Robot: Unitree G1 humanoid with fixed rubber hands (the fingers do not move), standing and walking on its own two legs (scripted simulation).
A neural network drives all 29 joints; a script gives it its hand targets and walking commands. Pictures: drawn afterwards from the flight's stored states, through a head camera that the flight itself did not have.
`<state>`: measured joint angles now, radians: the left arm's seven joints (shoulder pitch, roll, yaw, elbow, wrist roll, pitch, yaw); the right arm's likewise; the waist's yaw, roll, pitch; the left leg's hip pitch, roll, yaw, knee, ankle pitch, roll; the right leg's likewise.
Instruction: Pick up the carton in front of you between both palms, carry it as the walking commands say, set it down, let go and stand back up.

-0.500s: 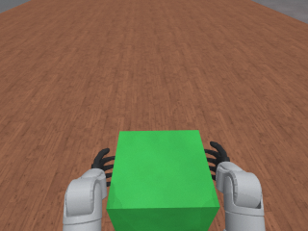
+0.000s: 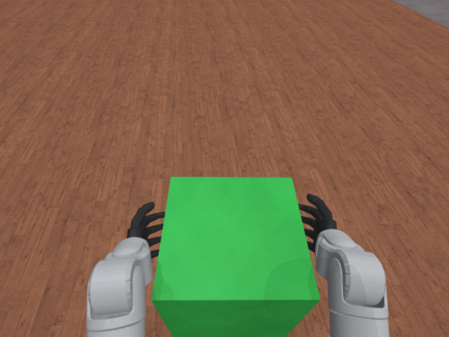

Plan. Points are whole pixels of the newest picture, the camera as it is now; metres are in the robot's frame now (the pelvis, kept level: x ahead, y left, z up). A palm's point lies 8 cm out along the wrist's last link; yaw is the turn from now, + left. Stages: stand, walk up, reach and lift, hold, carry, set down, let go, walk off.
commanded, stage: carry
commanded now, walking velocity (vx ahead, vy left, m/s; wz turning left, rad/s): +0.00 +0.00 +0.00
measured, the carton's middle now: (230, 262) +0.27 +0.00 +0.00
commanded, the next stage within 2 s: hold in 1.38 s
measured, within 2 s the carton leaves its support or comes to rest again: neither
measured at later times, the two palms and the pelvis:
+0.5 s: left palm (150, 222) +0.31 +0.14 +0.07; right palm (318, 214) +0.32 -0.16 +0.08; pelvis +0.06 -0.01 -0.01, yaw +0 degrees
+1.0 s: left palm (152, 246) +0.29 +0.14 +0.03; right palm (316, 238) +0.30 -0.16 +0.04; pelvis +0.01 -0.01 +0.00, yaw +0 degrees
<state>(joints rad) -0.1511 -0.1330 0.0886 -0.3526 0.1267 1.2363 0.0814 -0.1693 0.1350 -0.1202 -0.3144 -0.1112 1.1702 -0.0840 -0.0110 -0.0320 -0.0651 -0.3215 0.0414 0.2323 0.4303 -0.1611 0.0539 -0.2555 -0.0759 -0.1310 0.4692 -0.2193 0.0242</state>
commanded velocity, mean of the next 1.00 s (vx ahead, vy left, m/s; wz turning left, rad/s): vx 0.00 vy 0.00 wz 0.00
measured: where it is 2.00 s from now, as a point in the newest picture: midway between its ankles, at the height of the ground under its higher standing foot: outside the picture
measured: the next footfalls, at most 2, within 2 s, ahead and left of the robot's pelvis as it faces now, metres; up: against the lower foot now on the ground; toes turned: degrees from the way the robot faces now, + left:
none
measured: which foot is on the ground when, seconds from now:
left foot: down 0.00-1.00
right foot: down 0.00-1.00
